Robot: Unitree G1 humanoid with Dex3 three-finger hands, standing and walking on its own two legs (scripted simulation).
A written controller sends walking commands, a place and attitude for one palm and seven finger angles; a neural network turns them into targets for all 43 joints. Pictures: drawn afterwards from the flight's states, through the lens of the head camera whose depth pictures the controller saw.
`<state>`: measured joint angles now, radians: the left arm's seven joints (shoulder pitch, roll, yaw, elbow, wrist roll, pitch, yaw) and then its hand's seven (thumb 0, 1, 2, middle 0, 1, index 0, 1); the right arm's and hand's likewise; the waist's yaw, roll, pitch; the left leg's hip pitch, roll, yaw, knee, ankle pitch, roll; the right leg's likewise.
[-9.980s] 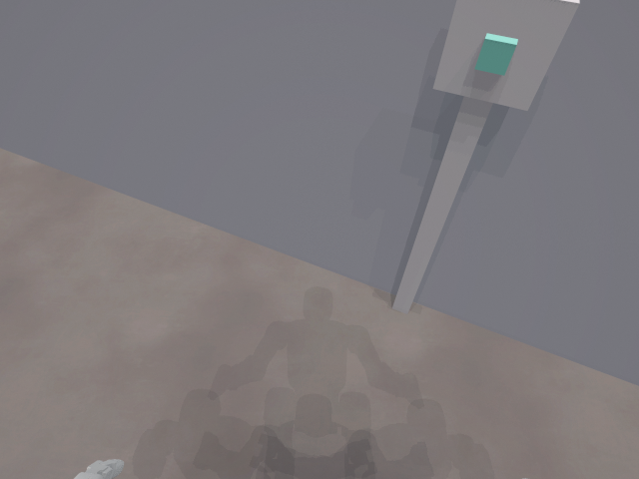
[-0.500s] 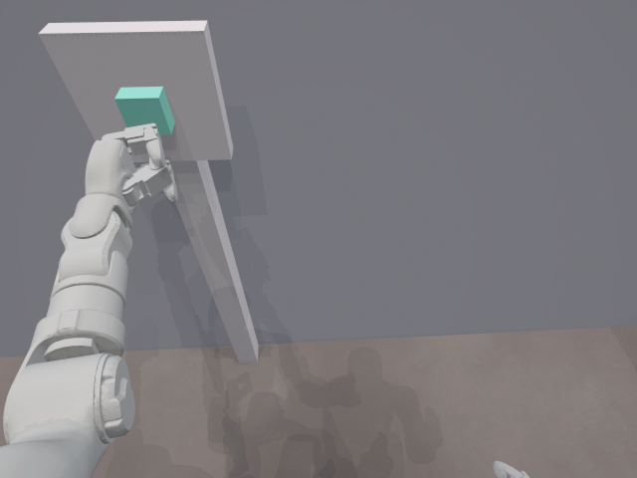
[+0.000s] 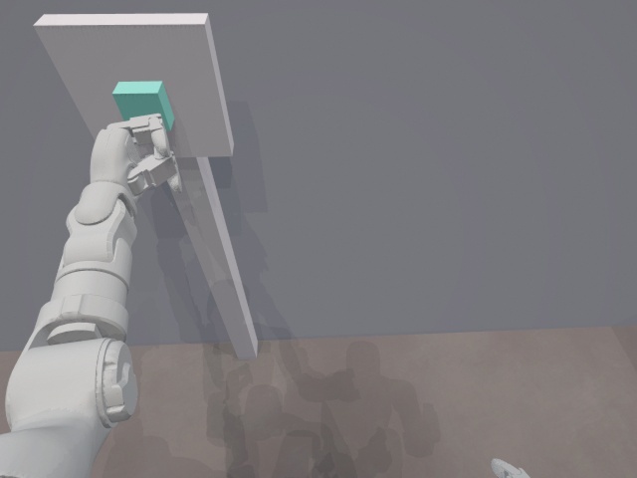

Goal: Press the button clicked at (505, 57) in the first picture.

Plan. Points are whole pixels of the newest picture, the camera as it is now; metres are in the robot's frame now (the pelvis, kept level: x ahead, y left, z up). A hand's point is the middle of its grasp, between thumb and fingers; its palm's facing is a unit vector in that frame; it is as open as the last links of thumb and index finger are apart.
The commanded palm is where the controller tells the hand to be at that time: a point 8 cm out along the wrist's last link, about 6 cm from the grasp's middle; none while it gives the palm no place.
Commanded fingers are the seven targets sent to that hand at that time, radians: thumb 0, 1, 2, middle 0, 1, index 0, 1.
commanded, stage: press the button with the knuckle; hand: left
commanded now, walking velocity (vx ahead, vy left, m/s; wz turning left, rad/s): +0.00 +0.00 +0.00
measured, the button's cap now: (145, 105) +0.53 +0.23 +0.19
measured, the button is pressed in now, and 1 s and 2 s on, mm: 0 13 0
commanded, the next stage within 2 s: hold the button down briefly in 0.66 s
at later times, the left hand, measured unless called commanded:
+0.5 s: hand (173, 150) +0.48 +0.19 +0.16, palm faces +0.06 -1.00 -0.02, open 2.9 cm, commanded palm +0.47 +0.24 +0.16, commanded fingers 0.00 0.90 0.90 -1.30 -1.50 -1.30 -1.50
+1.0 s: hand (172, 147) +0.48 +0.20 +0.16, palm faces +0.04 -1.00 -0.03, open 2.9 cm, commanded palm +0.49 +0.25 +0.16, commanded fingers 0.00 0.90 0.90 -1.30 -1.50 -1.30 -1.50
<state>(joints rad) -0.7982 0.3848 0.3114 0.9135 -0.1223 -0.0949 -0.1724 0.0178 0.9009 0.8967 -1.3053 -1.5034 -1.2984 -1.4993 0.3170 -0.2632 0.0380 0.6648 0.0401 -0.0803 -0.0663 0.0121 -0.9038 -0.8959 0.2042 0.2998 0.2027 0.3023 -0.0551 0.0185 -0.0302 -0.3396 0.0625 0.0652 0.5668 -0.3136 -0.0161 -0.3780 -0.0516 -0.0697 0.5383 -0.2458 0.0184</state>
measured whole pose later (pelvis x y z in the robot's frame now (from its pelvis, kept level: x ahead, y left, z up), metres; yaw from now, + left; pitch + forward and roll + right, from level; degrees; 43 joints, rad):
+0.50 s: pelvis -0.01 +0.00 +0.00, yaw +0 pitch +8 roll -1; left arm -0.98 0.48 0.35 1.18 -0.08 -0.19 -0.20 -0.02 0.84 0.92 -1.30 -1.50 -1.31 -1.50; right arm 0.38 -0.28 0.03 0.70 0.02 -0.07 -0.06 0.01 -0.90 -0.90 0.20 0.30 0.20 0.30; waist -0.11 0.02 -0.03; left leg -0.44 0.07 0.05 0.61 -0.31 -0.02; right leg -0.47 -0.05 -0.08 0.57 -0.24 0.02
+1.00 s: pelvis -0.03 +0.00 -0.01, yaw +1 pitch +11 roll -1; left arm -1.13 0.59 0.35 1.35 -0.06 -0.23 -0.23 -0.02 0.77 0.97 -1.30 -1.50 -1.38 -1.50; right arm 0.44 -0.30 0.05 0.71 0.01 -0.10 -0.06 0.01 -0.90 -0.90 0.21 0.30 0.20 0.30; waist -0.17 0.01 -0.03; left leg -0.56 0.07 0.04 0.67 -0.29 -0.01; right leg -0.57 -0.05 -0.09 0.59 -0.21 0.02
